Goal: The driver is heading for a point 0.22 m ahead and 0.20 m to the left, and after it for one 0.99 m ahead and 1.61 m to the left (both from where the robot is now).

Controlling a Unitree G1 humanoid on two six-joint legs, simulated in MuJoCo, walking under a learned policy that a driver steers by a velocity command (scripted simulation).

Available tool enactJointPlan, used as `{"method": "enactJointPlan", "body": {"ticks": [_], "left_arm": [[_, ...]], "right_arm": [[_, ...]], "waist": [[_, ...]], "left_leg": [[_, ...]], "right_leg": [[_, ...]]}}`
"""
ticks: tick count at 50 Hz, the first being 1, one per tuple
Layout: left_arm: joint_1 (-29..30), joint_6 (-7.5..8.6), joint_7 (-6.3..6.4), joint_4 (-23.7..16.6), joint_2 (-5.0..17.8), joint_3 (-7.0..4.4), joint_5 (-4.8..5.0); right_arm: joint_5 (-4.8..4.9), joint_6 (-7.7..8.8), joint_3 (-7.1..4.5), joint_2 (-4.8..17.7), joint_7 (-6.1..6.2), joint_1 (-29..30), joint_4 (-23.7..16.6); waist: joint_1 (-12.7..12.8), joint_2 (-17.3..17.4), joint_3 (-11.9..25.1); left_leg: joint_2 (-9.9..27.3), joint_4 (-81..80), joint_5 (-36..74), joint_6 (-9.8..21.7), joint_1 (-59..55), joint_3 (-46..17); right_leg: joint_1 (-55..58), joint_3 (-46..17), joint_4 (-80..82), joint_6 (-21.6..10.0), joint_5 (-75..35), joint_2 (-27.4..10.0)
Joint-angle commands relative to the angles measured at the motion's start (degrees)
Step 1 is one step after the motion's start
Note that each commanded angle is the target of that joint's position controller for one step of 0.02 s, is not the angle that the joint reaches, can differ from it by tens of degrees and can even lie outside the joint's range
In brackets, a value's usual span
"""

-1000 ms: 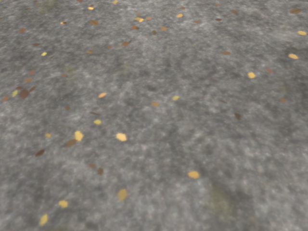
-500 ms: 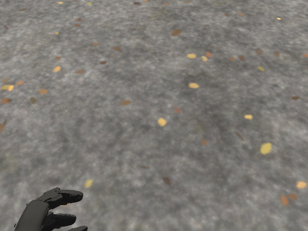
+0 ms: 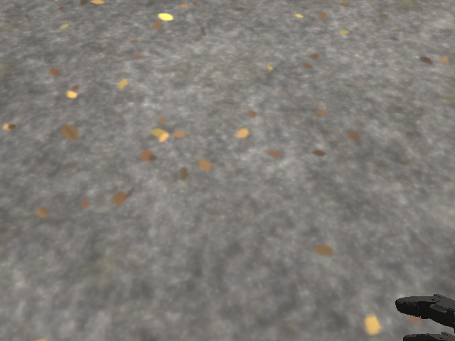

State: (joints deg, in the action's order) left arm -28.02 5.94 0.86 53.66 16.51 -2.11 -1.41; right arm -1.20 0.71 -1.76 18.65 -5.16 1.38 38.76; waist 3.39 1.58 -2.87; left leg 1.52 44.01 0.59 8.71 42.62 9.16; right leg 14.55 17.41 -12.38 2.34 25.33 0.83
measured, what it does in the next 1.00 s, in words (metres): walks ahead, turning left: left foot, then right foot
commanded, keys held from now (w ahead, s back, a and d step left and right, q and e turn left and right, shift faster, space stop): w+q+shift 0.80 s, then w+shift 0.20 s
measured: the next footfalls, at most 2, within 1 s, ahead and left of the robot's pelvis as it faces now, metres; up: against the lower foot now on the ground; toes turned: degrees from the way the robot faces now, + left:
left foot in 0.06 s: +0.25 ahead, +0.03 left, +0.00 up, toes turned +8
right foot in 0.48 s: +0.71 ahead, -0.02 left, +0.00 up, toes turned +32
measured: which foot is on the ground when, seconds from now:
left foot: up 0.00-0.04, down 0.06-0.46, up 0.48-0.92, down 0.94-1.00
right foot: down 0.00-0.06, up 0.08-0.46, down 0.48-0.94, up 0.96-1.00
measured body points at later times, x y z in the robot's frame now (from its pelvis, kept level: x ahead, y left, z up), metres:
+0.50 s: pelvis +0.48 +0.03 +0.00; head +0.51 +0.04 +0.45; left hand +0.62 +0.34 -0.05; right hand +0.61 -0.26 -0.12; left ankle +0.23 +0.02 -0.67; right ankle +0.67 -0.04 -0.72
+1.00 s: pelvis +0.82 +0.28 -0.01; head +0.85 +0.31 +0.44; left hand +0.59 +0.41 -0.14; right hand +1.14 +0.31 -0.10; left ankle +0.86 +0.37 -0.71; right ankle +0.75 +0.00 -0.59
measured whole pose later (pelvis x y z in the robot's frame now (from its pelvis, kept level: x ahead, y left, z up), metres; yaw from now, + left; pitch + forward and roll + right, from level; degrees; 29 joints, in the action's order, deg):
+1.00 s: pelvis +0.82 +0.28 -0.01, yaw +55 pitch +0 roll +0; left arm -26.3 3.2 0.4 49.4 14.0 -0.7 -1.2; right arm -2.4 0.8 -1.1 16.9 -2.1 -4.2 39.0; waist 3.2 1.1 -3.5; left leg -7.1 41.6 -13.3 11.0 28.9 6.0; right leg -3.0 6.7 -68.3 0.3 20.4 -4.3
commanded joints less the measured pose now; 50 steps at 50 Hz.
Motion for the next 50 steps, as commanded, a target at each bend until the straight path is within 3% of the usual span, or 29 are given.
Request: {"method": "enactJointPlan", "body": {"ticks": [1, 2, 3, 4, 5, 6, 7, 10, 14, 18, 20, 22, 23, 24, 25, 26, 27, 28, 30, 32, 36, 41, 43, 45, 46, 47, 48, 49, 50], "left_arm": [[9.91, -0.85, 1.47, -7.24, 13.36, -2.76, -0.63], [12.09, -1.86, 1.34, -8.39, 13.79, -2.99, -1.05], [11.77, -2.17, 0.25, -7.80, 11.27, -2.72, -1.46], [9.88, -1.19, -0.40, -11.23, 2.37, -0.27, -2.51], [9.79, 0.32, -0.55, -17.76, 4.72, 0.06, -0.79], [14.32, 1.62, -0.47, -17.65, 7.64, 0.06, -1.18], [15.70, 1.92, -0.50, -17.08, 8.41, 0.02, -1.05], [15.45, -1.32, -0.48, -16.62, 6.19, 0.83, -3.11], [27.35, -2.66, -1.71, -22.24, 2.59, 2.31, -2.06], [32.47, -2.22, -2.03, -24.35, 2.45, 2.64, -0.12], [31.70, -1.96, -1.63, -24.64, 4.21, 2.10, -0.03], [21.09, -1.66, -0.46, -21.76, 9.07, 0.00, 0.26], [9.35, -1.45, 0.45, -19.05, 11.37, -1.26, 0.41], [-3.07, -1.18, 1.78, -16.88, 15.15, -2.89, -1.00], [-1.10, -1.07, 1.63, -17.18, 18.51, -3.33, -3.74], [5.99, -1.64, 1.11, -17.93, 16.00, -3.84, -2.43], [11.61, -1.94, 0.88, -18.81, 10.00, -2.61, -1.75], [12.66, -2.09, 0.52, -17.73, 7.14, -1.91, -1.56], [9.74, -1.53, 0.46, -14.11, 5.51, -1.29, -1.32], [7.68, -0.25, -0.53, -11.26, 3.89, -0.96, -0.06], [9.32, 1.36, -1.30, -9.88, 4.71, -1.06, -0.11], [2.38, 1.42, -0.59, -6.42, 7.38, -1.47, -0.56], [0.11, 0.60, 0.20, -5.81, 9.96, -1.74, -0.49], [1.20, -1.20, 0.98, -5.96, 13.71, -2.40, -0.70], [3.40, -1.88, 1.03, -6.85, 14.21, -2.35, -0.98], [5.34, -2.21, 0.68, -7.42, 13.83, -2.40, -0.91], [2.25, -1.65, -0.66, -10.63, 5.12, -0.82, -0.43], [2.72, -0.84, -0.61, -14.78, 7.52, -0.61, 1.31], [10.31, -0.06, -0.51, -15.51, 8.74, -0.71, 1.40]], "right_arm": [[0.14, 0.10, -1.45, 5.33, 0.63, -19.69, 2.84], [0.09, 0.19, -3.06, 7.96, 1.67, -31.83, 6.74], [0.59, -0.07, -4.62, 10.42, 3.25, -33.78, 8.43], [0.68, -0.86, -5.52, 15.52, 4.01, -28.59, 7.67], [-0.04, -1.34, -6.50, 19.02, 4.17, -26.87, 4.69], [-0.06, -1.21, -6.24, 15.44, 4.71, -25.54, 3.82], [0.05, -0.74, -5.50, 12.07, 5.01, -23.38, 4.50], [0.82, 1.94, -3.94, 8.19, 5.44, -19.92, 4.80], [1.05, 3.83, -4.11, 8.24, 4.97, -20.90, 4.70], [1.70, 3.80, -5.12, 9.55, 4.26, -24.87, 5.54], [1.54, 3.59, -5.43, 10.05, 4.69, -24.47, 5.37], [0.81, 3.57, -6.02, 12.93, 4.82, -22.62, 4.92], [0.51, 3.83, -6.14, 13.96, 4.50, -19.24, 4.32], [0.39, 4.60, -4.52, 8.04, 4.42, -17.75, 2.86], [2.72, 4.44, -1.88, -1.76, 4.70, -24.60, 0.23], [1.78, 3.60, -1.42, 2.80, 5.09, -23.40, -0.27], [0.36, 2.66, -2.16, 6.21, 4.80, -18.36, 0.42], [-0.35, 2.05, -2.36, 6.68, 3.93, -16.08, 0.37], [-1.05, 0.65, -1.85, 4.03, 2.03, -13.78, -1.14], [-1.01, -0.68, -0.81, 1.29, 1.10, -11.07, -3.44], [-0.57, -1.24, 0.04, 1.45, 0.35, -4.19, -7.65], [-0.70, -0.73, 1.21, 0.51, -1.18, 5.48, -9.57], [-0.98, -0.23, 1.10, 1.09, -0.61, 3.76, -8.13], [-1.17, 0.34, -0.18, 4.09, 0.75, -7.86, -4.06], [-1.14, 0.62, -1.52, 6.40, 1.68, -19.84, 0.12], [-1.40, 0.58, -3.27, 9.07, 2.95, -28.73, 3.49], [-1.26, -0.19, -4.80, 14.65, 4.31, -23.31, 2.97], [-1.36, -0.53, -5.30, 16.38, 4.55, -24.16, 0.42], [-0.98, -0.24, -5.19, 13.38, 5.15, -24.51, 1.57]], "waist": [[-15.84, -7.75, 7.22], [-20.64, -6.58, 12.52], [-19.27, 0.23, 10.97], [-10.94, 13.37, 7.36], [-9.73, 13.49, 19.42], [-10.07, 2.31, 12.57], [-7.04, -4.48, 4.89], [-0.78, -8.62, -1.11], [-3.18, -5.22, -4.06], [-7.88, -0.30, -0.12], [-7.23, 0.63, 1.15], [-1.71, 0.63, 8.53], [5.64, 0.24, 13.61], [10.11, -4.74, 20.15], [2.49, -21.08, 25.03], [0.79, -20.56, 22.32], [0.60, -11.77, 13.25], [0.01, -5.67, 8.34], [-1.44, -5.86, 3.56], [-2.69, -6.66, 1.12], [-4.65, -6.01, -2.06], [-2.19, -2.99, -6.59], [-3.88, -5.61, -3.44], [-10.72, -8.64, 3.35], [-15.73, -9.46, 8.47], [-19.61, -7.22, 11.56], [-9.51, 10.94, 13.85], [-10.23, 8.01, 25.58], [-11.67, -0.63, 18.20]], "left_leg": [[-6.90, -0.71, -4.86, 3.51, -30.60, 1.86], [-7.68, -2.91, -8.73, 5.43, -44.04, -1.66], [-5.63, -6.55, -13.20, 7.24, -52.38, -7.39], [3.28, -4.42, -0.11, 11.00, -57.19, -25.90], [11.48, -21.01, -18.00, 20.78, -68.14, -51.93], [13.21, -30.47, -27.54, 18.18, -62.02, -56.96], [11.59, -31.88, -25.57, 15.35, -51.86, -52.88], [4.45, -31.94, -10.56, 12.89, -30.27, -39.24], [-2.51, -34.41, -2.87, 10.05, -19.35, -30.47], [-2.31, -31.52, 11.36, 5.68, -27.52, -30.98], [-1.41, -27.56, 16.23, 3.68, -32.19, -32.39], [-1.76, -13.77, 29.18, 0.92, -35.86, -32.78], [-3.38, -0.41, 28.34, -0.28, -31.56, -31.30], [-6.26, 18.15, 11.99, -0.82, -22.53, -27.46], [-11.75, 34.10, -32.44, -2.23, -5.46, -21.16], [-7.19, 38.37, -25.68, -1.42, 1.53, -17.71], [-3.45, 36.70, -19.57, -1.67, 2.32, -15.98], [-1.30, 34.07, -16.91, -2.18, 0.98, -14.84], [1.66, 31.71, -16.42, -3.00, -0.63, -14.67], [3.70, 31.26, -14.94, -3.33, 1.76, -14.09], [4.12, 24.01, -3.84, -3.90, 2.33, -11.41], [0.26, 3.15, 0.13, -0.07, -4.38, -0.85], [-4.75, -0.80, -3.03, 1.93, -11.77, 1.77], [-8.59, -2.71, -10.38, 3.98, -25.09, 0.24], [-9.02, -5.44, -12.59, 5.78, -37.65, -2.80], [-6.72, -10.86, -14.18, 7.07, -51.44, -7.73], [8.69, -12.00, -16.53, 9.23, -65.71, -31.53], [16.69, -21.32, -20.76, 17.01, -72.67, -53.23], [15.10, -26.14, -19.35, 14.65, -66.74, -49.02]], "right_leg": [[-12.85, -2.08, -22.69, -3.42, -88.56, -15.01], [-18.45, -3.86, -39.63, -4.46, -82.47, -15.22], [-30.17, -4.20, -61.24, -3.59, -39.97, -7.76], [-51.06, -7.97, -83.27, -1.62, 4.33, 0.73], [-64.23, -20.36, -86.98, -1.39, 3.25, 1.71], [-67.57, -22.96, -81.34, -1.84, -1.50, -1.80], [-64.94, -22.83, -74.66, -1.77, -5.47, -4.05], [-53.31, -22.54, -63.07, 1.13, -3.92, -8.08], [-46.54, -18.21, -40.70, 2.62, -16.92, -8.01], [-39.92, -17.21, -24.94, 0.42, -31.75, -3.51], [-35.64, -18.56, -18.90, -0.44, -29.98, -2.05], [-22.98, -19.20, -18.43, -1.44, -20.69, 0.83], [-10.61, -18.86, -18.49, -2.01, -16.83, -0.48], [3.00, -28.20, -18.89, -3.62, 0.36, -10.46], [12.95, -58.33, -8.50, -7.80, 16.13, -28.00], [6.47, -70.95, -1.09, -10.29, 27.83, -27.73], [-2.53, -59.55, -1.18, -9.73, 25.45, -24.13], [-9.27, -49.20, -2.05, -9.00, 14.06, -21.43], [-16.95, -36.16, -0.63, -7.27, 0.67, -17.95], [-19.14, -28.93, 1.46, -6.19, -7.02, -17.36], [-23.40, -13.89, 5.37, -5.26, -21.85, -15.07], [-17.89, -2.28, 6.27, -2.50, -47.91, -12.38], [-12.76, -1.57, 0.83, -2.60, -74.78, -13.71], [-10.87, -2.40, -15.29, -3.92, -89.47, -16.33], [-14.59, -3.45, -28.60, -5.60, -87.78, -17.06], [-24.48, -2.74, -47.78, -5.89, -70.30, -13.84], [-47.53, -3.98, -70.75, -3.13, -1.59, -3.42], [-57.64, -16.86, -81.92, -3.36, 0.41, -0.70], [-61.85, -19.87, -79.40, -3.78, -5.38, -3.64]]}}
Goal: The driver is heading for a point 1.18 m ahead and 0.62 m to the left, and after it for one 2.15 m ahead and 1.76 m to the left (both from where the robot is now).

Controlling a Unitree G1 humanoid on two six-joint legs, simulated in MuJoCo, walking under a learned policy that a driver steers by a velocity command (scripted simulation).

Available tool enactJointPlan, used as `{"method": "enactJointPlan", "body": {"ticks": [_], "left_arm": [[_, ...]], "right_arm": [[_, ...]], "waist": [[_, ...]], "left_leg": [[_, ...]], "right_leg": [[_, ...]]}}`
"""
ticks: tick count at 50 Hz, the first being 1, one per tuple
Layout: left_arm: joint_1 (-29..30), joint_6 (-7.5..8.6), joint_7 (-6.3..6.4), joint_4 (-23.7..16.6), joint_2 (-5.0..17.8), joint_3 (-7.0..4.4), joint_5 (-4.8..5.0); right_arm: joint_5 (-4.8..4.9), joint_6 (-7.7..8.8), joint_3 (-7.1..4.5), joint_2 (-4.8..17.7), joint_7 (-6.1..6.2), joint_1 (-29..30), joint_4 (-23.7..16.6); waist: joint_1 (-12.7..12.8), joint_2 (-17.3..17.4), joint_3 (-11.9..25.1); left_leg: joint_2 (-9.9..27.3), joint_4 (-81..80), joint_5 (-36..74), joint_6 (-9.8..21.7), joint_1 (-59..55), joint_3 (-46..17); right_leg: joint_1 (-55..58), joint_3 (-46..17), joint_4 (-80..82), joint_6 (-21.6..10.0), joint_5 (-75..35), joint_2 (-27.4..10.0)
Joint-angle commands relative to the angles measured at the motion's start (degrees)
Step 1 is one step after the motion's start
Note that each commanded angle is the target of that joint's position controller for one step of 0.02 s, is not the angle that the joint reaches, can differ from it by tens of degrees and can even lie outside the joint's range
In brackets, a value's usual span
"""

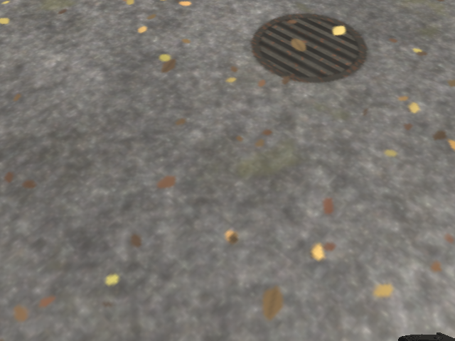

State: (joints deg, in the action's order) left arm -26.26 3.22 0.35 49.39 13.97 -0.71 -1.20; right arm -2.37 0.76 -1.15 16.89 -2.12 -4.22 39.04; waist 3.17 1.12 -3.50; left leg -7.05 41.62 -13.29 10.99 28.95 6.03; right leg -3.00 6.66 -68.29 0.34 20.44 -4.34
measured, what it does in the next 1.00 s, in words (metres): walks ahead, turning left: right foot, then left foot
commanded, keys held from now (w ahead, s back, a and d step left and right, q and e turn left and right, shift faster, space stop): w+shift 0.30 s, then w+q+shift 0.70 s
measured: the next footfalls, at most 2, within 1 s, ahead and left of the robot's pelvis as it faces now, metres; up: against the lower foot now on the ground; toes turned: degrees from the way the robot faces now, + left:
right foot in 0.38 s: +0.59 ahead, -0.15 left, +0.00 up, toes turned +2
left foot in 0.84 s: +0.97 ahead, +0.13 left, +0.00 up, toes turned +28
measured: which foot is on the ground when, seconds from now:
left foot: down 0.00-0.40, up 0.42-0.82, down 0.84-1.00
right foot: up 0.00-0.36, down 0.38-0.84, up 0.86-1.00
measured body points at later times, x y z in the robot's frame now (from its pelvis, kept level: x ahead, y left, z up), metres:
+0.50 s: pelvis +0.48 -0.05 +0.02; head +0.50 -0.04 +0.47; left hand +0.58 +0.23 -0.08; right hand +0.54 -0.33 -0.10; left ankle +0.29 +0.03 -0.58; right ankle +0.55 -0.15 -0.70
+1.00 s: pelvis +0.92 +0.11 +0.02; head +0.95 +0.12 +0.47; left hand +0.97 +0.40 -0.07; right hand +1.09 -0.14 -0.11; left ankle +0.93 +0.11 -0.70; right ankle +0.97 -0.08 -0.59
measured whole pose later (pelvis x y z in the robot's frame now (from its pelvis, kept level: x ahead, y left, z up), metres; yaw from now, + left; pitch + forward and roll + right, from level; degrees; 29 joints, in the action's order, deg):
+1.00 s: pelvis +0.92 +0.11 +0.02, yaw +34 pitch +0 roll +1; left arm -5.4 4.3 -0.1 39.0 12.7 0.2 -3.3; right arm -0.7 1.3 -4.5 18.4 0.1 -22.4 49.9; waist -2.6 0.0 -3.8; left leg -13.5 31.1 -14.8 11.8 15.2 0.1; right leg -28.1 -5.0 -76.0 2.3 21.2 -5.6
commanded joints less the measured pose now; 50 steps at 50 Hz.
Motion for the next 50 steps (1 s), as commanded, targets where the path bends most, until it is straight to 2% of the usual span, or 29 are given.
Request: {"method": "enactJointPlan", "body": {"ticks": [1, 3, 6, 10, 12, 14, 16, 18, 19, 20, 21, 22, 23, 24, 27, 30, 31, 32, 36, 38, 40, 41, 42, 43, 44, 45, 46, 47, 50], "left_arm": [[8.38, 2.97, 0.02, -10.90, 9.85, -1.56, 1.36], [7.67, 1.51, -0.50, -9.46, 7.92, -0.94, -0.77], [9.82, -0.73, -1.91, -10.09, 5.39, -0.42, -1.87], [22.72, -0.11, -3.12, -14.65, 4.19, 0.60, -0.80], [25.52, 0.25, -3.66, -15.04, 4.15, 0.63, 0.12], [26.60, 0.40, -3.30, -15.23, 5.07, 0.40, 0.11], [25.68, 0.59, -2.45, -15.12, 7.31, -0.55, -0.83], [8.85, 0.51, -0.89, -10.80, 11.49, -2.61, -0.68], [-3.39, 0.35, 0.33, -7.81, 14.38, -3.81, -1.24], [-6.56, 0.65, 0.78, -7.36, 21.32, -5.88, -3.95], [-4.54, 0.58, -0.43, -7.66, 17.80, -5.39, -2.97], [2.07, 0.82, -0.63, -7.50, 13.74, -4.74, -2.35], [5.59, 1.20, -0.87, -7.11, 9.96, -3.97, -1.93], [6.81, 1.43, -0.82, -6.16, 8.38, -3.55, -2.05], [6.30, 2.70, -1.07, -2.92, 4.80, -2.49, -0.53], [7.41, 4.16, -1.73, -1.61, 5.12, -2.67, -0.01], [8.69, 4.20, -1.65, -1.47, 4.26, -2.56, -0.18], [8.39, 4.76, -1.54, -1.55, 6.08, -2.77, -0.21], [5.63, 4.73, -0.14, -0.31, 9.05, -3.24, 0.32], [3.72, 3.13, 0.67, -0.76, 12.18, -3.95, 0.31], [7.07, 0.52, 1.44, -2.50, 15.84, -5.20, -0.56], [9.35, -0.54, 1.41, -3.63, 16.24, -5.49, -0.87], [9.73, -0.72, 0.73, -3.38, 14.08, -5.27, -1.15], [9.15, -0.04, -0.16, -6.85, 4.29, -2.82, -2.12], [9.38, 1.62, -0.39, -13.83, 4.97, -2.09, -0.07], [14.15, 3.24, -0.24, -13.71, 7.84, -1.90, -0.55], [15.91, 3.79, -0.23, -13.26, 8.62, -1.85, -0.42], [17.04, 3.40, -0.07, -13.22, 7.86, -1.48, -1.34], [16.25, -0.17, -0.54, -13.10, 6.97, -0.90, -2.99]], "right_arm": [[0.67, 0.50, -5.29, 12.66, 2.49, -17.58, 3.27], [0.39, 2.49, -3.82, 8.34, 3.00, -13.70, 4.04], [1.76, 4.64, -2.64, 5.62, 2.60, -15.07, 6.22], [2.61, 6.24, -2.93, 6.38, 1.34, -16.84, 7.20], [3.38, 7.05, -3.04, 7.46, 1.16, -19.49, 8.39], [3.05, 6.98, -3.16, 8.96, 1.34, -21.52, 9.81], [2.09, 6.37, -3.29, 10.76, 1.96, -23.03, 11.23], [0.28, 4.91, -3.78, 13.86, 3.00, -21.16, 11.70], [-0.27, 4.76, -3.42, 12.38, 3.13, -18.34, 11.06], [2.51, 5.28, -0.95, 1.51, 2.44, -26.70, 8.31], [3.35, 5.56, -1.05, 4.30, 2.56, -24.81, 8.14], [2.91, 5.24, -1.63, 6.87, 2.91, -16.86, 6.89], [2.47, 4.91, -1.39, 6.73, 2.43, -14.25, 6.62], [2.00, 4.13, -1.29, 5.41, 1.73, -12.74, 6.66], [1.18, 0.91, -0.73, 1.01, 0.02, -12.43, 5.10], [0.95, -0.24, -0.12, -0.26, -1.17, -4.86, 1.08], [1.31, -0.32, -0.23, -0.02, -1.30, -3.95, 1.10], [1.50, -0.15, 0.15, -0.60, -1.72, -2.04, -0.84], [1.12, 0.78, 0.09, 0.43, -2.96, 4.45, -2.27], [1.65, 1.06, -0.79, 2.61, -2.38, 0.93, -0.74], [2.22, 1.07, -2.53, 6.06, -1.22, -13.93, 3.01], [2.10, 1.00, -4.20, 8.75, -0.31, -25.64, 6.65], [2.15, 0.48, -5.90, 10.92, 1.14, -28.34, 8.31], [2.32, -0.09, -6.66, 14.99, 1.64, -21.99, 7.55], [0.68, -0.72, -7.56, 18.88, 1.62, -21.24, 5.12], [0.39, -0.52, -7.47, 16.07, 2.18, -21.16, 4.63], [0.82, 0.02, -6.86, 13.00, 2.45, -19.77, 5.86], [1.29, 0.90, -6.32, 11.45, 2.58, -18.53, 6.45], [2.26, 3.37, -4.71, 8.39, 2.77, -15.86, 5.67]], "waist": [[-8.11, -2.97, 8.73], [-2.82, -6.73, 2.94], [-0.85, -3.19, -1.15], [-3.72, -1.43, -5.30], [-5.29, -1.52, -4.83], [-5.82, -0.98, -4.43], [-4.63, 0.93, -0.36], [4.63, 3.27, 9.95], [11.01, 2.54, 15.33], [5.10, -15.13, 25.10], [5.13, -14.55, 29.72], [3.81, -9.02, 17.01], [2.34, -3.04, 10.53], [0.88, -1.25, 6.34], [-3.64, -3.57, 0.70], [-5.03, -5.40, -4.15], [-5.42, -4.60, -4.12], [-6.13, -6.45, -5.01], [-5.33, -2.50, -5.67], [-7.25, -4.87, -0.97], [-15.28, -8.22, 7.71], [-19.82, -7.06, 12.93], [-19.42, -2.12, 11.90], [-10.41, 13.03, 6.89], [-8.53, 13.68, 18.31], [-9.69, 1.50, 13.84], [-7.40, -4.66, 6.76], [-4.87, -6.66, 3.66], [-0.84, -7.01, 1.05]], "left_leg": [[22.53, -25.93, -2.06, 10.60, -41.62, -39.72], [17.71, -27.92, 2.26, 7.75, -26.22, -31.05], [14.47, -33.57, 2.88, 7.23, -17.11, -24.28], [9.42, -38.74, 12.90, 3.90, -12.38, -14.51], [11.38, -42.56, 20.48, 2.66, -14.37, -13.78], [13.06, -40.19, 33.43, 1.33, -23.65, -12.05], [14.35, -31.31, 55.48, -0.50, -32.19, -11.65], [15.04, -9.24, 63.54, -1.90, -31.25, -12.64], [12.50, 7.89, 52.27, -2.24, -20.46, -11.93], [4.02, 36.23, 8.74, -4.47, 0.11, -8.84], [1.38, 43.42, -10.62, -3.30, 7.30, -13.17], [6.27, 42.80, -4.15, -2.92, 12.15, -12.72], [8.99, 38.95, -0.15, -3.09, 11.25, -12.09], [10.70, 36.87, 0.06, -3.11, 9.69, -11.70], [13.59, 35.24, -0.79, -4.45, 8.72, -10.92], [14.56, 28.06, 7.01, -5.23, 12.23, -7.89], [13.02, 25.42, 10.63, -4.84, 12.12, -6.10], [14.27, 19.00, 13.94, -4.39, 11.44, -5.65], [10.10, 1.86, 20.79, -0.99, 4.92, 2.40], [4.99, 0.39, 16.19, 0.26, 0.66, 6.14], [1.28, 1.50, 7.42, 1.98, -13.93, 5.41], [0.01, -0.96, 2.80, 3.53, -26.68, 2.74], [1.66, -4.68, -1.71, 5.15, -35.43, -3.86], [11.06, -4.64, 7.97, 9.08, -39.79, -23.03], [19.25, -19.82, -5.92, 19.30, -52.84, -51.04], [21.05, -28.05, -11.55, 16.23, -49.01, -55.04], [19.31, -28.84, -8.87, 13.37, -39.70, -50.21], [16.78, -28.20, -2.48, 11.83, -31.76, -44.93], [10.83, -29.43, 5.73, 10.19, -16.65, -33.71]], "right_leg": [[-43.51, -8.52, -17.36, -2.09, -2.23, -1.00], [-35.87, -9.61, -8.94, -1.65, -1.66, -3.79], [-34.62, -8.70, 1.64, 0.15, -1.48, -6.12], [-30.35, -4.82, 24.38, -0.52, -22.81, -4.86], [-23.84, -2.76, 31.12, -2.43, -32.75, -2.46], [-24.63, -1.92, 35.09, -4.22, -32.96, -0.59], [-20.82, -0.47, 36.33, -5.90, -24.81, 3.92], [-2.83, -2.63, 35.35, -6.91, -13.51, 6.71], [12.39, -7.12, 33.60, -7.47, -7.25, 1.46], [29.45, -35.51, 37.82, -13.43, 12.66, -18.78], [29.16, -54.71, 50.71, -13.71, 20.78, -22.05], [19.62, -44.16, 51.96, -11.43, 20.77, -19.00], [10.62, -35.48, 52.87, -10.44, 12.44, -17.44], [4.22, -28.13, 54.59, -8.94, 5.43, -14.86], [-6.04, -14.51, 59.54, -6.29, -0.25, -12.51], [-10.35, -1.80, 63.20, -4.74, -11.33, -10.05], [-9.88, 3.36, 63.44, -3.55, -14.86, -5.98], [-10.35, 5.08, 63.83, -4.12, -19.28, -7.79], [-1.02, 11.80, 64.74, -3.44, -43.92, -7.99], [8.21, 12.43, 55.48, -2.39, -71.05, -8.52], [9.33, 11.29, 34.89, -3.11, -83.79, -10.45], [4.37, 9.51, 18.22, -3.67, -78.71, -10.74], [-6.65, 8.69, -1.68, -2.22, -46.30, -5.32], [-28.15, 5.04, -22.48, 0.09, 7.83, 4.64], [-44.44, -7.26, -29.33, 1.23, 9.17, 7.36], [-47.88, -11.06, -24.36, 0.47, 4.36, 3.41], [-45.67, -11.32, -17.51, 0.26, 0.59, 1.14], [-41.96, -11.48, -13.03, 0.76, 0.51, -0.41], [-33.35, -10.56, -1.92, 3.55, 2.04, -3.55]]}}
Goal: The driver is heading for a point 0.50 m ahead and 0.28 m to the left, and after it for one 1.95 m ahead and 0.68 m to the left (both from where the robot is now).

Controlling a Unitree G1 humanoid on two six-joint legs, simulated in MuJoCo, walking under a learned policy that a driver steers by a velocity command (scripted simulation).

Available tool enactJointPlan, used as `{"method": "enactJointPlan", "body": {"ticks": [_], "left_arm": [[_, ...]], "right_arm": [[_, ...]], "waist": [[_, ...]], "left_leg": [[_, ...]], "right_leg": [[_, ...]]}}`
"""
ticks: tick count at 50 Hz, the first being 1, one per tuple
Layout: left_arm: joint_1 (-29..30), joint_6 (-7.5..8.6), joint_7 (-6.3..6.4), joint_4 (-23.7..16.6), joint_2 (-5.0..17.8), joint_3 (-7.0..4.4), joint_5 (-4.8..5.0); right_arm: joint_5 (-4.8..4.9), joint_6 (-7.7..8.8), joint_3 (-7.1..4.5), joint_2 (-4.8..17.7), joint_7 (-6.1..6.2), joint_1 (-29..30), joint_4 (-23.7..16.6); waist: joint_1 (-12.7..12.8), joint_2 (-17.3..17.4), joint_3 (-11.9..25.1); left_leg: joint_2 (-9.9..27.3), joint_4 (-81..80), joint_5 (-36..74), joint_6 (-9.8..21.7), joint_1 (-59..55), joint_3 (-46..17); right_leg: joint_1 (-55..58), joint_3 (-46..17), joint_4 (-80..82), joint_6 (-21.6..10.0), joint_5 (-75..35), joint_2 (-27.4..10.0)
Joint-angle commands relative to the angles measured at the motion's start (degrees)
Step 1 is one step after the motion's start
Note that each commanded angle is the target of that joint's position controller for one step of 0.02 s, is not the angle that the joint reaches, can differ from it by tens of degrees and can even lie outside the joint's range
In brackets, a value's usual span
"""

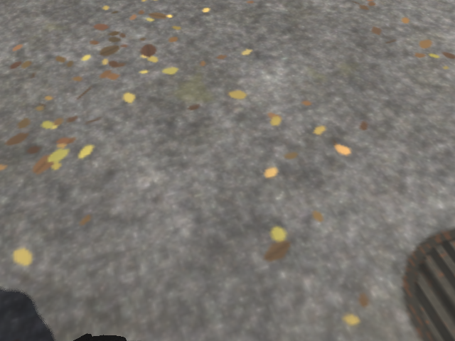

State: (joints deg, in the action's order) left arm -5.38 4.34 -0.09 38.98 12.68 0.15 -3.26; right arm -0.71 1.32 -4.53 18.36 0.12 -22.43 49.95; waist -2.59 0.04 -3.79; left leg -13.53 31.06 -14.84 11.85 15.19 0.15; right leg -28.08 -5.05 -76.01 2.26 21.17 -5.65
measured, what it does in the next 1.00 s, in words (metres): walks ahead, turning left: right foot, then left foot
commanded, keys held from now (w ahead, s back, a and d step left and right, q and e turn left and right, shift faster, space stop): w+q+shift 0.34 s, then q+shift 0.36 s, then shift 0.18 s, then e+shift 0.12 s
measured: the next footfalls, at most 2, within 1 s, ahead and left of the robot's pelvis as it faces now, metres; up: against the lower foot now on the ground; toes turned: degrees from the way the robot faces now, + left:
right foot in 0.26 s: +0.50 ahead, -0.15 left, +0.00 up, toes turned +17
left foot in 0.66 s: +0.71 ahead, +0.17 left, +0.00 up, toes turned +36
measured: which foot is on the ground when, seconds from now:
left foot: down 0.00-0.26, up 0.28-0.64, down 0.66-1.00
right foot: up 0.00-0.24, down 0.26-0.66, up 0.68-1.00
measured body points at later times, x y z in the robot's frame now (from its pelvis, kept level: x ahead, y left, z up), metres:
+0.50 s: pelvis +0.45 -0.02 +0.02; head +0.49 +0.00 +0.46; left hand +0.33 +0.25 -0.10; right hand +0.78 -0.17 -0.05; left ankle +0.47 +0.08 -0.64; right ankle +0.46 -0.16 -0.72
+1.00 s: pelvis +0.66 +0.08 +0.02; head +0.68 +0.13 +0.46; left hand +0.58 +0.37 -0.11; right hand +0.91 -0.04 -0.10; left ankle +0.68 +0.15 -0.72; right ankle +0.82 +0.00 -0.66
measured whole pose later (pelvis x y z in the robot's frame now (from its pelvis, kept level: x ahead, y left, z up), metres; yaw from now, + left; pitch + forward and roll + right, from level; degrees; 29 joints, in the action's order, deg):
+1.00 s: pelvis +0.66 +0.08 +0.02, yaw +46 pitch +1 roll +0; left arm -8.6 -4.1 1.1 39.6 15.3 -1.9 -0.7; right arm -1.6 -0.3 -1.9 13.7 0.5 -14.3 43.6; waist -1.7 -2.4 -5.0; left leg -11.0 21.4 -4.4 7.7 16.3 -5.3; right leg -32.5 -2.9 -54.4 2.0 17.2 -4.8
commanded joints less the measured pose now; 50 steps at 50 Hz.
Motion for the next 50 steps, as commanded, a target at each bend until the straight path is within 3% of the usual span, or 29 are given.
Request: {"method": "enactJointPlan", "body": {"ticks": [1, 5, 7, 9, 11, 12, 13, 14, 15, 16, 17, 18, 19, 20, 22, 25, 27, 30, 32, 33, 34, 35, 36, 37, 39, 40, 44, 49, 50], "left_arm": [[-1.55, -1.77, -0.37, -4.09, 7.89, -1.44, -0.93], [9.91, -1.47, -1.19, -9.03, 5.46, -0.05, 0.75], [12.10, -1.21, -1.08, -10.15, 6.00, -0.07, 1.32], [12.16, -0.89, -0.81, -10.95, 7.23, -0.42, 1.62], [3.67, -0.59, 0.24, -8.78, 11.01, -2.04, 1.82], [-6.35, -0.31, 1.09, -6.56, 13.84, -3.45, 2.28], [-19.87, -0.24, 2.26, -3.24, 16.94, -5.04, 1.92], [-30.16, -0.04, 3.17, -0.76, 19.52, -5.88, 0.08], [-20.81, -0.02, 2.24, -2.35, 23.24, -6.67, -1.03], [-12.54, -0.44, 1.64, -4.64, 15.30, -5.96, -0.61], [-9.68, -0.67, 1.39, -4.19, 10.76, -4.76, -0.11], [-10.16, -0.61, 1.19, -2.49, 8.80, -4.26, -0.65], [-12.39, -0.24, 1.32, -0.15, 8.05, -3.79, -0.47], [-14.35, 0.37, 0.94, 1.97, 7.37, -3.51, 0.13], [-16.32, 1.59, -0.07, 4.72, 6.40, -3.23, 2.30], [-8.77, 1.88, 0.11, 3.91, 8.79, -3.68, 3.05], [-6.83, 1.85, 0.32, 3.38, 10.53, -4.23, 3.35], [-8.27, 1.00, 0.84, 2.51, 14.73, -5.51, 4.50], [-7.27, -0.46, 0.44, 0.76, 15.43, -5.92, 5.08], [-10.40, -1.46, -0.16, 1.38, 11.71, -5.30, 3.72], [-17.01, -2.95, 0.04, -0.24, 8.42, -4.62, 2.03], [-21.09, -3.92, 0.81, -2.59, 11.04, -4.89, 1.19], [-20.89, -4.37, 1.61, -2.37, 11.00, -4.08, 1.60], [-16.40, -4.68, 1.94, -2.06, 12.61, -4.20, 1.01], [-13.85, -5.99, 2.23, -2.06, 11.84, -4.26, 0.58], [-13.13, -6.81, 2.16, -2.04, 11.69, -4.27, 0.73], [-10.46, -7.56, 1.65, -2.40, 8.05, -3.42, 1.75], [-8.86, -8.57, 1.13, -0.30, 5.99, -2.98, 2.77], [-8.26, -8.78, 0.97, 0.06, 6.09, -3.01, 3.02]], "right_arm": [[0.63, 3.40, -1.37, 7.36, 0.31, 2.01, -5.41], [0.74, 3.73, -2.03, 8.13, -0.59, -1.31, -4.74], [1.13, 3.64, -2.40, 8.72, -0.91, -3.68, -3.97], [1.07, 3.43, -2.66, 9.31, -0.53, -3.12, -3.86], [0.81, 3.47, -3.16, 11.64, -0.23, -1.22, -4.25], [0.40, 3.61, -3.61, 13.94, -0.46, 1.76, -4.84], [-0.15, 4.17, -3.17, 12.49, -0.73, 5.66, -5.90], [-0.92, 4.71, -0.39, 1.69, -0.43, 6.77, -8.19], [2.83, 4.29, 1.10, 0.26, -0.15, -2.99, -11.65], [0.50, 3.04, 0.81, 5.44, 0.51, 1.49, -8.62], [-0.51, 2.34, 0.35, 6.69, -0.32, 5.86, -8.71], [-0.89, 1.71, 0.26, 6.15, -0.94, 8.65, -8.76], [-1.38, 0.97, 0.40, 4.64, -1.69, 11.36, -9.91], [-1.20, -0.02, 0.79, 2.91, -2.08, 11.24, -11.00], [-1.54, -1.16, 1.44, 0.94, -2.28, 14.36, -13.71], [-1.04, -1.33, 2.45, 0.01, -3.96, 17.78, -17.35], [-0.94, -1.37, 2.46, 0.29, -5.15, 17.17, -16.53], [-1.66, -1.85, 1.13, 3.12, -4.76, 11.15, -14.73], [-2.27, -1.60, -1.09, 6.71, -2.87, -1.06, -11.19], [-1.63, -1.46, -2.14, 9.14, -1.05, 0.76, -10.44], [-0.60, -1.85, -2.92, 14.66, -0.57, 4.16, -13.74], [1.00, -1.93, -3.83, 16.07, -1.16, 2.20, -16.15], [0.28, -2.58, -3.63, 14.06, -0.26, 7.22, -18.27], [0.29, -2.76, -2.41, 9.28, 0.39, 10.54, -18.62], [0.38, -1.82, -1.03, 5.75, 0.80, 11.43, -15.92], [0.57, -1.41, -0.77, 5.16, 0.74, 10.04, -14.55], [-0.43, -0.55, -0.89, 5.76, 0.35, 7.51, -11.75], [-1.09, -0.82, 1.90, -0.28, 0.54, 7.68, -9.27], [-1.46, -0.82, 2.06, -0.11, 0.48, 7.39, -8.76]], "waist": [[4.36, -5.47, -0.08], [-0.58, -1.12, -1.51], [-2.93, 1.02, 0.11], [-2.60, 1.92, 1.00], [1.58, 2.47, 7.08], [7.95, 2.95, 12.12], [15.31, 2.42, 17.67], [16.07, -10.88, 23.12], [5.66, -28.30, 29.43], [6.21, -13.54, 19.55], [6.09, -6.31, 12.29], [5.79, -0.23, 7.03], [5.37, 0.68, 4.05], [4.09, -2.45, 2.87], [3.03, -4.94, 2.00], [-0.41, -7.78, 1.43], [-1.29, -6.32, 2.03], [-4.05, -4.98, 5.91], [-8.83, -2.29, 11.70], [-6.09, 5.16, 8.97], [-0.01, 10.41, 9.37], [-0.87, 6.17, 24.42], [0.26, 4.23, 25.26], [0.86, -1.98, 18.34], [3.78, -2.55, 10.96], [3.79, -2.47, 10.06], [3.41, -2.41, 13.35], [2.42, 2.31, 11.33], [1.89, 3.45, 9.92]], "left_leg": [[15.67, -20.16, 8.97, 9.02, 0.38, -25.71], [11.41, -20.62, 22.47, 4.93, 1.95, -21.37], [12.57, -19.46, 29.44, 3.32, -3.01, -22.59], [13.52, -16.60, 34.52, 1.54, -6.66, -23.35], [13.06, -5.74, 48.58, -1.49, -9.28, -23.86], [12.49, 6.07, 50.14, -2.71, -7.30, -23.60], [10.32, 21.31, 44.40, -3.71, -0.03, -21.48], [5.94, 42.56, -5.67, -3.39, 11.68, -16.46], [4.00, 53.19, -14.20, -4.70, 25.40, -10.96], [10.04, 53.89, -6.10, -4.44, 28.66, -9.02], [12.53, 50.68, -1.34, -5.03, 27.97, -7.06], [14.15, 49.08, -0.82, -5.92, 26.96, -6.08], [15.60, 47.56, -1.87, -6.40, 26.54, -5.81], [16.12, 46.77, -4.10, -7.14, 26.17, -4.89], [16.88, 41.67, -5.10, -7.45, 28.37, -3.47], [16.06, 22.64, 6.80, -7.92, 19.99, 0.36], [12.81, 10.92, 17.64, -7.53, 8.39, 5.45], [8.90, 7.51, 16.13, -4.67, -1.64, 7.62], [7.51, 3.71, 14.96, -1.01, -15.49, 3.93], [11.80, -0.51, 26.35, 0.58, -19.76, -3.09], [23.98, 7.80, 74.78, 5.23, -22.86, -21.14], [31.30, 1.98, 79.01, 13.96, -31.26, -34.36], [33.01, -5.90, 51.22, 15.60, -28.48, -39.77], [29.60, -9.81, 35.35, 12.81, -19.08, -36.46], [24.30, -10.88, 36.37, 8.12, -7.09, -28.10], [22.76, -10.75, 40.94, 6.15, -3.07, -24.93], [20.31, -9.64, 48.55, 1.31, -3.50, -20.13], [19.43, -15.83, 27.11, -2.90, -2.44, -14.80], [19.73, -17.19, 21.79, -2.89, -1.21, -14.08]], "right_leg": [[-7.33, 2.41, 11.14, 2.21, 0.25, -2.59], [-2.80, 5.86, 31.90, 1.72, -21.28, 0.74], [-0.76, 6.28, 37.80, 0.54, -26.42, 2.88], [3.44, 5.42, 43.69, -0.69, -26.49, 4.34], [16.37, 4.73, 45.47, -1.74, -20.99, 7.59], [27.02, 4.14, 44.98, -2.21, -16.72, 7.17], [40.94, 2.04, 42.78, -3.00, -9.80, 3.17], [52.69, -12.66, 43.51, -3.40, 6.31, -11.78], [55.93, -49.31, 59.28, -9.78, 18.13, -24.08], [45.85, -44.59, 61.94, -10.74, 28.42, -19.87], [37.71, -32.07, 60.92, -10.32, 21.60, -16.60], [31.52, -22.91, 60.44, -10.24, 5.10, -14.75], [27.94, -14.52, 59.79, -9.71, -10.16, -12.83], [26.02, -8.96, 58.81, -9.34, -26.19, -13.08], [25.97, 0.05, 58.46, -7.47, -46.24, -12.10], [18.63, 12.17, 61.58, -5.92, -48.53, -8.34], [14.60, 18.31, 59.77, -4.20, -46.58, -5.49], [18.09, 18.85, 46.86, -3.26, -59.20, -7.57], [13.62, 17.47, 23.93, -2.11, -49.45, -8.24], [4.64, 18.03, 8.08, -0.51, -1.75, -1.41], [-5.47, 16.77, -13.22, 1.79, 21.64, 4.25], [-8.46, 4.51, -17.25, 3.17, 17.53, 4.55], [-11.78, 2.04, -16.32, 2.83, 12.15, 3.86], [-11.04, 1.63, -10.33, 2.60, 7.97, 1.63], [-5.49, 1.78, -0.84, 1.95, 5.69, -0.44], [-1.99, 2.18, 2.53, 1.61, 4.84, -0.67], [-0.01, 2.64, 10.27, 0.25, -0.40, 0.14], [5.13, 2.41, 23.13, -0.47, -5.97, 0.73], [7.00, 2.38, 25.53, -0.73, -5.73, 1.50]]}}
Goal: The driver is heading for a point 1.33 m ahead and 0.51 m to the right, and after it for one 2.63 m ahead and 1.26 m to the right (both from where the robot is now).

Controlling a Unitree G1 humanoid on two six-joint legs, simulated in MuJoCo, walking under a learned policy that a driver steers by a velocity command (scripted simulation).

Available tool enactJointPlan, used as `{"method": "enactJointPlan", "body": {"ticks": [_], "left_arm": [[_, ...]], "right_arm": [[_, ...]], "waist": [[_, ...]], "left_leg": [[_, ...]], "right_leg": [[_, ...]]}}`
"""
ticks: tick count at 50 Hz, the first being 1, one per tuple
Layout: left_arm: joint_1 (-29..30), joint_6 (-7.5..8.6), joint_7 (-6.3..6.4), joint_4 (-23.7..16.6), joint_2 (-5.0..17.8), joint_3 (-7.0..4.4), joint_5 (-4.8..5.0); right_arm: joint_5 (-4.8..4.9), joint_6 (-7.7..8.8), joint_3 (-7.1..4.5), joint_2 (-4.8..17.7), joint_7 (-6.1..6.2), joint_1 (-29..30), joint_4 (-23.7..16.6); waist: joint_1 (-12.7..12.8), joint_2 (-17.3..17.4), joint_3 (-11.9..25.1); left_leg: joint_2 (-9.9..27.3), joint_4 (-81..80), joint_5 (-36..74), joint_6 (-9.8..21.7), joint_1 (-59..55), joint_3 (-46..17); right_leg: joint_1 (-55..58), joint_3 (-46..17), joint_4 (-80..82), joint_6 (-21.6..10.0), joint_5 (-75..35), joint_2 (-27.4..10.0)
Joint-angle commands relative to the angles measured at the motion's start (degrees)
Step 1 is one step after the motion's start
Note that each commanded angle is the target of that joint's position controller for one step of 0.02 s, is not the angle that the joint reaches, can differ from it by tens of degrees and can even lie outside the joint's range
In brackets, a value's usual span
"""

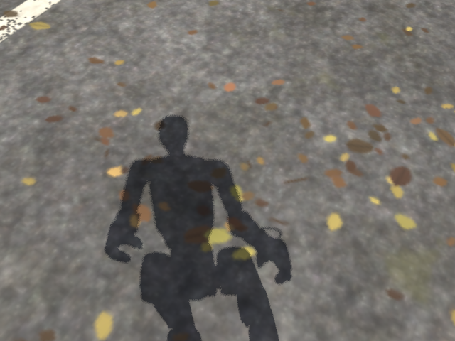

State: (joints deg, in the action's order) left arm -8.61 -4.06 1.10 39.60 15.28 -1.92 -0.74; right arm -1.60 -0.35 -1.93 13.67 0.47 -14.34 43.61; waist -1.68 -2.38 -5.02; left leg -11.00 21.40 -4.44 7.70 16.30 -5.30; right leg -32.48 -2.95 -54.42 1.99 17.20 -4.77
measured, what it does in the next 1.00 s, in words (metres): walks ahead, turning right: right foot, then left foot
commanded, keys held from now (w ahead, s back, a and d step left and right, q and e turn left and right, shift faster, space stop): e+shift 0.66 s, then shift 0.24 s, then q+shift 0.10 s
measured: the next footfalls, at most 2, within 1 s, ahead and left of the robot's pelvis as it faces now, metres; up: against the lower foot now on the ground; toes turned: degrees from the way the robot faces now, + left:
right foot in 0.30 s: +0.00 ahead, -0.14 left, +0.00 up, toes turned -12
left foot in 0.80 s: +0.20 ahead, -0.04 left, +0.00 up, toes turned -46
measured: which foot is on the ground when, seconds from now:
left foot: down 0.00-0.28, up 0.30-0.78, down 0.80-1.00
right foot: up 0.00-0.28, down 0.30-0.80, up 0.82-1.00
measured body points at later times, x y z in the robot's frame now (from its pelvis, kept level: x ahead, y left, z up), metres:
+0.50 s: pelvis +0.02 -0.08 +0.01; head +0.06 -0.12 +0.45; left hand +0.21 +0.18 -0.09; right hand +0.06 -0.39 -0.11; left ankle +0.09 +0.06 -0.66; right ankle -0.04 -0.13 -0.74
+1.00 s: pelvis +0.08 -0.07 +0.01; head +0.13 -0.07 +0.45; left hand +0.36 +0.06 -0.12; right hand +0.01 -0.36 -0.09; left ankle +0.17 -0.02 -0.74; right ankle -0.04 -0.13 -0.69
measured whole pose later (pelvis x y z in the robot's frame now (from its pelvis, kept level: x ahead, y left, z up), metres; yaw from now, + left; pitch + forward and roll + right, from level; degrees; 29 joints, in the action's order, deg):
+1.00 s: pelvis +0.08 -0.07 +0.01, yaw -39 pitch +0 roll -2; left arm -11.2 -4.7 0.1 40.3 19.5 -2.7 -0.8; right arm -1.0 -0.9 0.0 15.5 1.1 -10.6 42.8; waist -0.9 -2.9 -3.5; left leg -2.9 25.0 -10.2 2.0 14.8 -6.0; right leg -16.7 -7.4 -47.4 2.3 29.2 6.2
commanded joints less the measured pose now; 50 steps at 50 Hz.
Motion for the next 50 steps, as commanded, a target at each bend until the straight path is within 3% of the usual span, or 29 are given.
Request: {"method": "enactJointPlan", "body": {"ticks": [1, 4, 8, 11, 13, 14, 15, 16, 17, 18, 19, 21, 25, 31, 36, 38, 39, 40, 41, 42, 44, 46, 47, 48, 50], "left_arm": [[-4.00, -0.48, -0.36, -0.54, 4.20, -1.15, 0.69], [-2.15, -0.28, -0.84, -1.37, 6.85, -2.12, 0.67], [-3.18, 0.45, -1.50, -1.88, 5.67, -2.05, 0.70], [-5.42, 0.62, -1.99, -2.01, 4.99, -2.10, 1.43], [-8.23, 0.96, -2.18, -1.60, 4.49, -2.08, 1.32], [-8.19, 1.24, -2.09, -1.99, 6.98, -2.66, 0.43], [-9.10, 1.78, -1.99, -3.30, 13.00, -3.86, -0.41], [-13.00, 1.69, -1.86, -2.62, 18.39, -5.64, -0.25], [-15.11, 1.49, -1.40, -2.27, 16.73, -5.78, -0.07], [-11.66, 1.11, -0.98, -2.64, 14.32, -5.30, 0.51], [-7.99, 0.53, -0.79, -3.52, 12.92, -5.05, 0.53], [-7.22, 0.33, -0.75, -4.15, 12.17, -5.01, 1.30], [-11.75, 0.41, -0.45, -3.09, 13.40, -5.84, 1.42], [-12.14, 0.43, 0.13, -3.82, 15.34, -6.49, 0.71], [-8.62, 0.66, -0.16, -4.87, 14.85, -6.03, 0.15], [-5.97, 0.86, -0.21, -5.37, 14.01, -5.42, 0.32], [-5.03, 1.18, -0.13, -5.41, 13.47, -4.98, 0.84], [-8.63, 1.63, -0.17, -5.18, 10.70, -4.05, 1.02], [-14.52, 1.38, 0.14, -5.61, 8.60, -3.57, 0.64], [-13.39, 0.91, 0.66, -3.85, 13.81, -4.58, -0.93], [-9.73, 0.53, -0.08, -2.43, 12.81, -4.35, -0.61], [-8.10, 0.12, -1.20, -2.12, 10.13, -3.27, 0.04], [-7.71, -0.09, -1.38, -1.67, 8.29, -2.38, 0.18], [-7.52, -0.32, -1.43, -1.43, 7.11, -1.60, 0.02], [-4.78, -0.37, -0.45, -1.56, 7.92, -1.40, 0.02]], "right_arm": [[-0.91, 0.79, -0.69, 5.48, 0.13, -0.67, -2.18], [-0.84, 0.06, -1.65, 8.54, 0.67, -1.41, -2.02], [-0.17, -0.02, -2.03, 8.77, 1.83, -1.55, -2.01], [-0.02, -0.17, -2.49, 9.24, 2.18, 0.38, -2.26], [0.60, -0.49, -2.96, 9.97, 2.36, 2.56, -2.65], [0.67, -0.31, -3.15, 9.96, 2.44, 2.88, -3.06], [-0.19, -0.52, -2.88, 7.89, 2.30, 1.72, -4.55], [-0.93, -0.97, -2.11, 6.54, 2.74, 8.43, -8.13], [-1.11, -1.06, -2.00, 7.35, 2.39, 8.10, -8.05], [-0.07, -0.87, -2.14, 7.78, 1.89, 7.29, -7.12], [0.41, -0.54, -2.22, 8.31, 1.55, 6.44, -6.48], [-0.17, -0.58, -2.22, 9.17, 0.61, 6.58, -6.40], [0.26, -1.01, -1.27, 8.29, 0.15, 9.77, -7.94], [0.60, -0.44, -0.68, 10.09, 0.39, 13.28, -8.96], [1.19, 0.49, -0.41, 11.22, 0.77, 11.38, -8.33], [1.15, 0.83, -0.56, 11.28, 1.23, 8.09, -7.50], [0.73, 1.17, -0.64, 11.19, 1.70, 6.09, -7.03], [0.28, 1.31, -1.12, 13.58, 2.29, 6.09, -7.41], [0.70, 0.56, -1.58, 18.41, 2.18, 7.74, -8.33], [1.24, 0.10, -1.60, 15.74, 1.57, 3.14, -6.85], [1.43, -0.01, -0.30, 10.28, 1.18, 5.98, -6.56], [0.49, 0.09, 0.32, 8.95, 1.32, 7.49, -5.76], [0.35, 0.31, 0.95, 7.50, 1.10, 7.41, -4.76], [0.45, 0.33, 1.16, 7.30, 0.84, 7.66, -3.79], [0.42, -0.37, -0.92, 12.27, 0.13, 4.60, -2.75]], "waist": [[0.49, 6.74, 9.53], [-0.51, 7.37, 6.27], [-0.58, 6.48, 7.17], [0.50, 7.76, 8.78], [2.83, 7.63, 8.77], [3.00, 4.46, 6.99], [1.89, -7.07, 6.34], [4.77, -12.78, 2.03], [4.89, -6.44, 3.40], [2.80, -2.40, 2.86], [1.32, -1.21, 3.25], [1.75, -2.20, 6.58], [4.13, -2.36, 8.35], [5.33, -4.42, 8.46], [4.33, -5.86, 8.37], [2.24, -6.48, 7.65], [0.58, -4.87, 7.39], [2.15, 3.92, 9.97], [5.42, 16.75, 12.10], [2.51, 11.29, 12.62], [3.11, 7.01, 8.18], [3.10, 11.26, 7.60], [3.38, 11.68, 7.75], [4.13, 12.92, 7.47], [2.07, 14.98, 5.18]], "left_leg": [[17.69, -8.28, 6.80, 1.77, -1.59, -8.39], [20.85, -6.77, 2.35, 5.01, -5.23, -9.80], [24.39, -2.08, 14.23, 6.84, -11.97, -9.13], [24.45, 2.17, 21.69, 5.29, -13.58, -5.39], [22.17, 7.11, 18.13, 1.73, -10.39, -0.68], [19.33, 12.29, 8.64, -1.76, -3.72, 1.98], [12.29, 24.07, -15.66, -6.30, 10.52, 7.55], [4.67, 31.83, -31.77, -8.80, 22.64, 6.14], [7.19, 40.08, -30.93, -9.47, 23.27, 2.00], [8.41, 42.74, -25.46, -9.99, 23.79, 0.72], [9.15, 42.21, -21.69, -10.53, 23.60, 0.43], [9.33, 42.11, -17.99, -11.37, 22.67, 1.11], [8.81, 38.00, -15.74, -11.69, 24.09, 1.07], [7.01, 28.06, -14.83, -10.80, 20.88, -1.23], [6.29, 18.63, -14.09, -9.00, 9.79, -1.32], [6.43, 9.25, -11.11, -7.99, -0.03, -0.83], [7.83, 1.61, -4.73, -6.98, -7.12, -1.66], [17.40, -2.69, -2.22, -3.72, -14.55, -11.44], [31.89, -4.39, 12.20, 3.76, -18.58, -29.61], [33.29, -2.41, 18.76, 8.47, -15.69, -32.12], [26.38, -2.01, 14.87, 5.50, -8.86, -19.19], [20.47, -3.27, 12.18, 2.56, -5.19, -12.24], [18.44, -3.63, 10.48, 1.41, -4.04, -10.36], [16.90, -4.01, 7.71, 0.66, -4.23, -10.10], [16.24, -3.26, 6.08, 1.74, -6.75, -14.77]], "right_leg": [[12.19, 0.34, 5.45, -0.75, -0.64, 1.59], [8.54, 1.13, 6.58, -1.60, 5.97, 3.65], [8.37, 3.09, 9.38, -2.39, 11.61, 4.62], [12.65, 5.00, 16.37, -3.02, 11.27, 5.94], [19.08, 5.55, 29.44, -4.07, 2.24, 7.02], [22.76, -1.90, 35.47, -5.80, -2.76, 4.02], [29.74, -20.49, 38.02, -9.32, -17.63, -9.49], [29.11, -31.33, 35.52, -17.95, -42.78, -16.55], [30.33, -28.77, 34.58, -21.06, -46.65, -15.19], [30.38, -23.11, 33.55, -19.48, -45.10, -10.78], [30.12, -19.60, 32.95, -16.63, -43.28, -6.99], [32.99, -17.43, 31.14, -13.78, -48.31, -3.54], [35.84, -20.15, 29.17, -11.84, -48.60, -1.67], [34.40, -28.03, 27.35, -11.13, -44.85, -0.38], [29.21, -30.98, 25.90, -9.73, -44.09, 0.92], [24.17, -31.24, 25.53, -7.34, -37.38, 2.63], [20.33, -29.97, 23.48, -5.41, -31.46, 4.26], [16.20, -24.51, 16.10, -3.01, -12.86, 7.71], [8.54, -12.97, 6.54, -1.05, 20.83, 17.74], [7.51, -9.32, -2.82, -0.78, 22.82, 16.20], [9.19, -8.35, -7.40, -0.32, 14.47, 12.91], [12.70, -7.46, -5.20, 0.47, 10.72, 12.71], [15.52, -7.04, 0.18, 0.65, 10.64, 12.37], [17.14, -3.84, 6.96, 0.84, 11.38, 10.84], [15.69, 0.68, 14.90, 0.47, 13.10, 10.76]]}}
